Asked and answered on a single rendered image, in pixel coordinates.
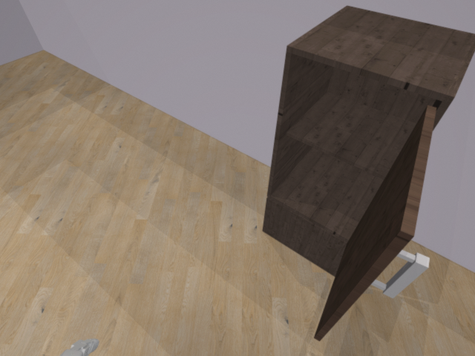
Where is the cupboard door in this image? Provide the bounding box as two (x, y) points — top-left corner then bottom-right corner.
(314, 105), (436, 341)

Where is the handle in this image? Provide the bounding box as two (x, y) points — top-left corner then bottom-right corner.
(371, 250), (430, 298)

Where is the robot left hand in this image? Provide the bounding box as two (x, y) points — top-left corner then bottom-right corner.
(60, 338), (99, 356)

